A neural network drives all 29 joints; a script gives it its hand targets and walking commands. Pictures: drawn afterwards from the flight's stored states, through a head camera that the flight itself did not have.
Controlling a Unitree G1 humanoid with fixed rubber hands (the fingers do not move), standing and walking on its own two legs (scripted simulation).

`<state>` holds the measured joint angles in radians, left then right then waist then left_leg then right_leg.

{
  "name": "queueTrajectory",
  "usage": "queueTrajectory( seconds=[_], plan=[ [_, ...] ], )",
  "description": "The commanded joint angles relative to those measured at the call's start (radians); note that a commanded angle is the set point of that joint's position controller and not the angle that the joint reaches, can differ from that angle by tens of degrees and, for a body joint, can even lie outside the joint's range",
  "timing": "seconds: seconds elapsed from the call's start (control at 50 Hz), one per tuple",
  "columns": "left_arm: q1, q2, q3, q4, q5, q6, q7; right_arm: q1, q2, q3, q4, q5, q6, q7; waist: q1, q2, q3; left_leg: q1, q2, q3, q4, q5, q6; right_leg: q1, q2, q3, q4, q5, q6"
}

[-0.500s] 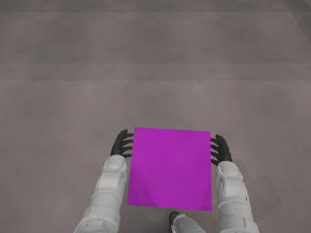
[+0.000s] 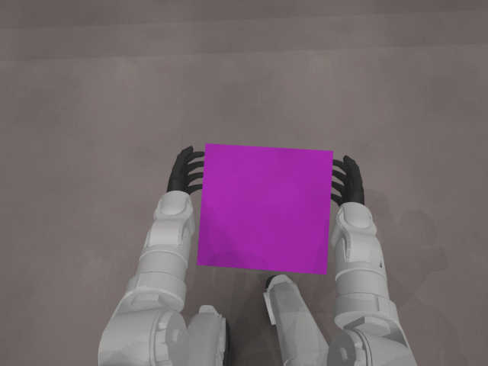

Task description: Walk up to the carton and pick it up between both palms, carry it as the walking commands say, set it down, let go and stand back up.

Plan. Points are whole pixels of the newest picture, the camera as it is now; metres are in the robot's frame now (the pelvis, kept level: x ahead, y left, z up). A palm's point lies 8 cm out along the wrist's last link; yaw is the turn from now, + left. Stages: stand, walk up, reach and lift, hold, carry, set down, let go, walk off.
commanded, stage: set down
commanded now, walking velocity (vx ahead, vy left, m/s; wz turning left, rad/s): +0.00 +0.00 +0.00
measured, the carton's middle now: (262, 205) +0.38 -0.09 -0.17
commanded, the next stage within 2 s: none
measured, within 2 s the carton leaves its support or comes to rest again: neither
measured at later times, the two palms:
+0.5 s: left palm (193, 195) +0.43 +0.05 -0.15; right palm (337, 205) +0.35 -0.23 -0.15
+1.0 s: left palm (203, 195) +0.45 +0.04 -0.23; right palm (328, 205) +0.37 -0.24 -0.24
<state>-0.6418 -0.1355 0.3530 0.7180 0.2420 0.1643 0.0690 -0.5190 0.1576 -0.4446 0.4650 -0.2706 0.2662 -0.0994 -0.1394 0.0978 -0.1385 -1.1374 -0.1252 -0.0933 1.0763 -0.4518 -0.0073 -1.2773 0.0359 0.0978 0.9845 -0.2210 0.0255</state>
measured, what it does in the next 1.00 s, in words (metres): lowers itself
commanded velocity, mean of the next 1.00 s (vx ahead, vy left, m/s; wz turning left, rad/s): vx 0.00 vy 0.00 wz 0.00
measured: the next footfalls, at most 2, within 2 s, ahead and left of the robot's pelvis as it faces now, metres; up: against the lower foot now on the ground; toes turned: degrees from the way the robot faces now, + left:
none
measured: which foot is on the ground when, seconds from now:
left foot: down 0.00-1.00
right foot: down 0.00-1.00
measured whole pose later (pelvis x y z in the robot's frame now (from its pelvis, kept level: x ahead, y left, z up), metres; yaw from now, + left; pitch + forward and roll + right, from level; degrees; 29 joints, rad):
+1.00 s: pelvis -0.03 +0.01 -0.14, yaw +4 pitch +43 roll +4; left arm -0.99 -0.05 0.28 0.87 0.14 0.17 0.22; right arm -0.82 0.02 -0.49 0.58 -0.22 0.28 -0.09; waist -0.17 0.11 -0.14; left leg -1.79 -0.21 -0.06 1.64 -0.60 -0.03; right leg -1.93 0.05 0.13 1.54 -0.35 0.06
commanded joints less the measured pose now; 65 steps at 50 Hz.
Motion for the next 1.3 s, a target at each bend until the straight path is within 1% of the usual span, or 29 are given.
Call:
queueTrajectory(
  seconds=[0.0,0.1,0.22,0.36,0.48,0.72,0.94,1.1,1.28],
  plan=[
    [-0.502,-0.894,-0.506,0.035,-0.084,-0.023,-0.260,-0.551,0.835,0.598,0.035,0.121,-0.030,0.277,-0.054,-0.089,-0.745,-0.141,-0.062,0.050,-0.125,0.015,0.035,0.801,0.044,-0.044,-0.014,0.082,0.010],
    [-0.529,-0.894,-0.515,0.033,-0.098,-0.028,-0.224,-0.571,0.795,0.571,0.043,0.125,-0.032,0.292,-0.068,-0.057,-0.767,-0.172,-0.063,0.052,-0.085,0.019,0.025,0.690,0.054,-0.084,0.068,0.125,0.008],
    [-0.552,-0.892,-0.535,0.026,-0.121,-0.039,-0.175,-0.582,0.749,0.547,0.057,0.136,-0.038,0.304,-0.080,-0.027,-0.823,-0.180,-0.066,0.051,-0.024,0.071,0.007,0.575,0.064,-0.116,0.158,0.195,0.007],
    [-0.579,-0.878,-0.557,0.018,-0.143,-0.054,-0.130,-0.603,0.695,0.531,0.061,0.148,-0.052,0.304,-0.096,-0.010,-0.879,-0.208,-0.075,0.049,0.055,0.117,-0.010,0.477,0.070,-0.132,0.242,0.239,0.013],
    [-0.621,-0.862,-0.561,0.021,-0.156,-0.060,-0.107,-0.641,0.665,0.521,0.063,0.156,-0.058,0.297,-0.104,-0.007,-0.910,-0.268,-0.086,0.056,0.122,0.117,-0.015,0.424,0.072,-0.138,0.302,0.248,0.017],
    [-0.741,-0.840,-0.538,0.055,-0.173,-0.050,-0.100,-0.757,0.649,0.507,0.075,0.164,-0.047,0.280,-0.115,-0.020,-0.962,-0.436,-0.113,0.087,0.248,0.045,-0.010,0.379,0.072,-0.141,0.400,0.222,0.023],
    [-0.885,-0.819,-0.489,0.099,-0.176,-0.022,-0.104,-0.912,0.629,0.481,0.083,0.167,-0.027,0.271,-0.120,-0.040,-0.994,-0.562,-0.134,0.116,0.355,-0.041,-0.008,0.331,0.069,-0.139,0.471,0.139,0.028],
    [-0.981,-0.805,-0.446,0.136,-0.172,0.000,-0.101,-1.016,0.598,0.433,0.104,0.156,-0.014,0.276,-0.132,-0.039,-1.003,-0.605,-0.139,0.130,0.417,-0.068,-0.012,0.250,0.067,-0.157,0.524,0.094,0.031],
    [-1.066,-0.791,-0.422,0.154,-0.173,0.018,-0.091,-1.103,0.556,0.384,0.121,0.149,-0.005,0.294,-0.146,-0.023,-1.026,-0.628,-0.141,0.138,0.477,-0.063,-0.016,0.155,0.063,-0.187,0.591,0.098,0.033]
  ],
)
